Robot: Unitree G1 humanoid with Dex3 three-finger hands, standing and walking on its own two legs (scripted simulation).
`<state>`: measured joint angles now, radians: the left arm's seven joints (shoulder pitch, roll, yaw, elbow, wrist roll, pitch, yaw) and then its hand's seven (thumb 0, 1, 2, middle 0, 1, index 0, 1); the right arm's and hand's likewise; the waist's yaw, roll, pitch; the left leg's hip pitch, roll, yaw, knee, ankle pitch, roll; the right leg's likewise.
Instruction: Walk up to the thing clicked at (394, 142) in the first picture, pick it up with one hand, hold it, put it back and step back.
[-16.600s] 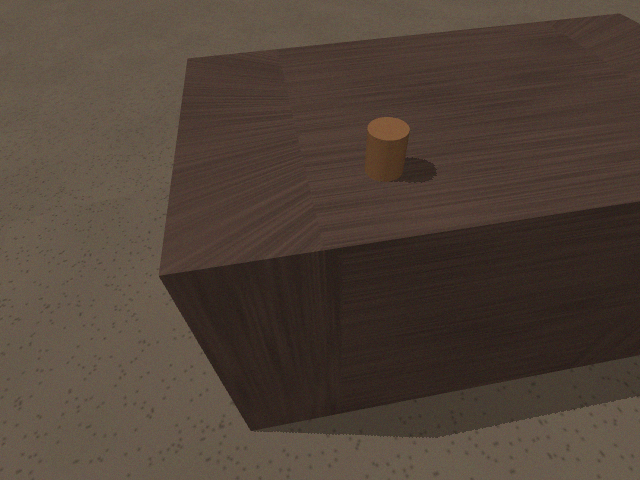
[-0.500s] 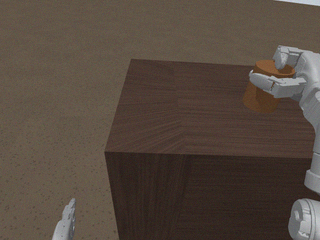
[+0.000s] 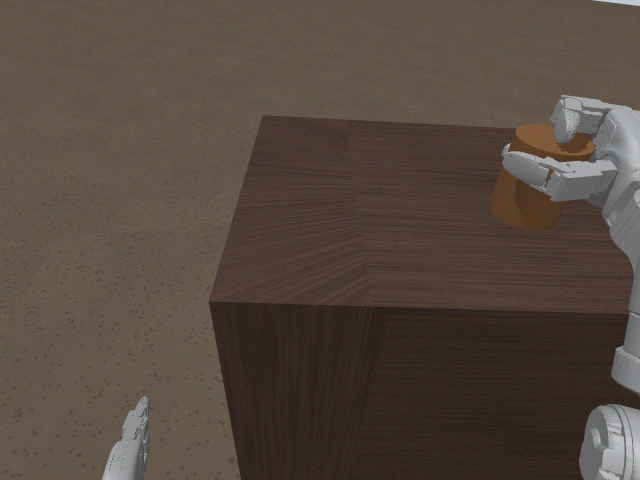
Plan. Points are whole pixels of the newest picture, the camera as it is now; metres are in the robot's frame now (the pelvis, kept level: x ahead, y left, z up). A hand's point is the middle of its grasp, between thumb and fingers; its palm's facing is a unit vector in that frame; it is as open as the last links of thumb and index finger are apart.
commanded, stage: hold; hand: right
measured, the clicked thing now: (536, 177) +0.34 -0.19 +0.29
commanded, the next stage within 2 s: crouch in 1.40 s
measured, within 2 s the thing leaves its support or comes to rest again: neither
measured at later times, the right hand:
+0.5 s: hand (544, 145) +0.34 -0.18 +0.32, palm faces +0.08 +1.00 -0.02, open 5.9 cm
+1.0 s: hand (543, 141) +0.34 -0.18 +0.32, palm faces +0.10 +1.00 -0.02, open 5.9 cm
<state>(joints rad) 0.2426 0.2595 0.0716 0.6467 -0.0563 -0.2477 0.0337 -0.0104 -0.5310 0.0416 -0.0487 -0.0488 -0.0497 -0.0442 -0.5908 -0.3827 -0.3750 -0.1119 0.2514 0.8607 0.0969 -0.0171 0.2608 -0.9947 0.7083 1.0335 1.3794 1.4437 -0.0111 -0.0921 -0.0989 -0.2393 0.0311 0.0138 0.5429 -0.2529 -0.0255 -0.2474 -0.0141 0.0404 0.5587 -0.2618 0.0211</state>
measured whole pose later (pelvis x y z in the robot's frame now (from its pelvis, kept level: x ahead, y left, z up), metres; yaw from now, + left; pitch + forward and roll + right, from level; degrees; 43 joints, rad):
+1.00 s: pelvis +0.00 +0.00 +0.00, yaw +0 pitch -3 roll +0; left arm 0.24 0.26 0.07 0.64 -0.05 -0.24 0.03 -0.01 -0.54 0.05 -0.05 -0.05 -0.05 -0.05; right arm -0.63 -0.38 -0.37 -0.08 0.25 0.86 0.08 -0.02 0.27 -1.00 0.71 1.03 1.37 1.44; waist -0.01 -0.10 -0.10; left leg -0.23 0.03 0.02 0.54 -0.25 -0.03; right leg -0.24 -0.01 0.04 0.55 -0.26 0.02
